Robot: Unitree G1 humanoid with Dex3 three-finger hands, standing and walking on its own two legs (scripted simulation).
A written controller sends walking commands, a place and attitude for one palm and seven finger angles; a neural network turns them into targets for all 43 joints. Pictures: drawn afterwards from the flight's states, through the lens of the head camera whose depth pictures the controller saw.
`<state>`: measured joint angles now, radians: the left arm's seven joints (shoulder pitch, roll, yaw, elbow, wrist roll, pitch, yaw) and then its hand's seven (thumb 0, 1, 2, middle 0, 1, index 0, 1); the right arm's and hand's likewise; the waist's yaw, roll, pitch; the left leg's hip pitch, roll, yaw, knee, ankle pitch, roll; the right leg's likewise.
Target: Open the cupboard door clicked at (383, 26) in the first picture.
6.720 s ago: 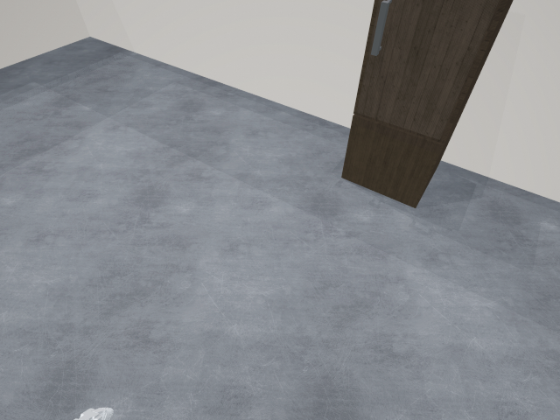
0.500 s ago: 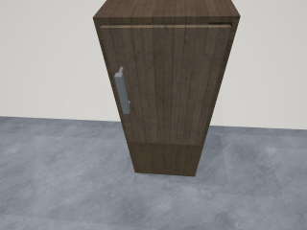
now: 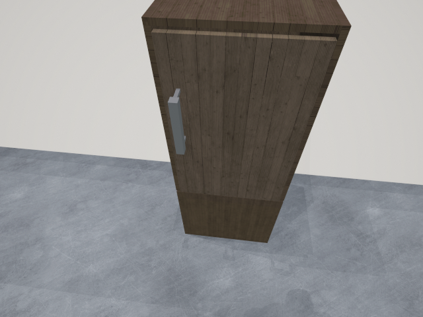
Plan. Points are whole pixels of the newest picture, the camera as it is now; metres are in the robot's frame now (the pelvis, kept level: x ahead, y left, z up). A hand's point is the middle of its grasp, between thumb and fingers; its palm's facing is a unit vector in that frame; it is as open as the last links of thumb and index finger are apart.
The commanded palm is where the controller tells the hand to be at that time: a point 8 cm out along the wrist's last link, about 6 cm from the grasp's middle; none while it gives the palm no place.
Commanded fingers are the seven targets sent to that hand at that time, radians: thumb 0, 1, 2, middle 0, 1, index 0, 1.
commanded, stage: look again from close up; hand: left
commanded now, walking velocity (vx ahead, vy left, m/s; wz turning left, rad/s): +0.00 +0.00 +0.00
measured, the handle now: (179, 122) +0.56 +0.13 +0.03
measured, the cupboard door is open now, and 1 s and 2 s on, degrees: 0 0 0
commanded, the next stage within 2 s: come to a stop and stand still in 0.22 s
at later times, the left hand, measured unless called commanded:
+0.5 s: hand out of the picture +0.01 +0.20 -0.18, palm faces +0.02 -0.97 -0.22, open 7.3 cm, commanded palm none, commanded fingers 0.00 0.90 0.90 -0.20 -0.30 -0.20 -0.30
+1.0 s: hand out of the picture -0.06 +0.22 -0.17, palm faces +0.04 -0.98 -0.21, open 7.4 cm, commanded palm none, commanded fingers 0.00 0.90 0.90 -0.20 -0.30 -0.20 -0.30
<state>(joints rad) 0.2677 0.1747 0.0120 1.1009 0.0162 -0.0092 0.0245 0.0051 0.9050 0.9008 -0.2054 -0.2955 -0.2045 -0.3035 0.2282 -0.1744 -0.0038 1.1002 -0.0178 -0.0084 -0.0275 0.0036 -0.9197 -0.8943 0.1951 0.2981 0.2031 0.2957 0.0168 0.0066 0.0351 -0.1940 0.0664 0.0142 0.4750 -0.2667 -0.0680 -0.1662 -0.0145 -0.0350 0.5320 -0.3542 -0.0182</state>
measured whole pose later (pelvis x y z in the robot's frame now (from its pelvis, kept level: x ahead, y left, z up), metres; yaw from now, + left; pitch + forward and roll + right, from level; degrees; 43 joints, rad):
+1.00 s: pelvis -0.04 +0.04 +0.00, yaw +1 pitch -1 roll +0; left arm 0.35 0.18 -0.01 1.07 0.02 0.00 0.03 0.01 0.91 0.90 -0.20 -0.30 -0.20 -0.30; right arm 0.30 -0.16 0.00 1.06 -0.02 0.00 -0.01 0.00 -0.92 -0.89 0.20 0.30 0.20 0.30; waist 0.01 -0.01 0.00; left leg -0.27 0.02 0.04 0.50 -0.22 0.00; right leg -0.21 -0.06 -0.03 0.51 -0.28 0.04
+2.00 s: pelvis -0.03 +0.03 +0.00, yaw +1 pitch -1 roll +0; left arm 0.34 0.13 0.00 1.11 0.02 -0.01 0.03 0.00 0.91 0.90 -0.20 -0.30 -0.20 -0.30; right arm 0.30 -0.13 0.00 1.13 -0.01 -0.01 -0.02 0.01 -0.93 -0.89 0.20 0.30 0.20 0.30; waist 0.01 -0.01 0.02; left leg -0.24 0.03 0.03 0.46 -0.20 -0.02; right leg -0.17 -0.05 -0.04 0.47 -0.27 0.02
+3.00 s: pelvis -0.01 +0.00 -0.01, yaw -3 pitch -2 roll +0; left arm 0.32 0.18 0.00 0.98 0.02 -0.01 0.06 0.01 0.91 0.90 -0.21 -0.30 -0.20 -0.30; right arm 0.25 -0.17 -0.02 0.96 -0.01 0.01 -0.01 0.00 -0.93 -0.89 0.20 0.30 0.20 0.30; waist 0.00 0.03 0.01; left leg -0.29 -0.02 0.04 0.59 -0.26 0.04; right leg -0.19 0.02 -0.04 0.58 -0.36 -0.03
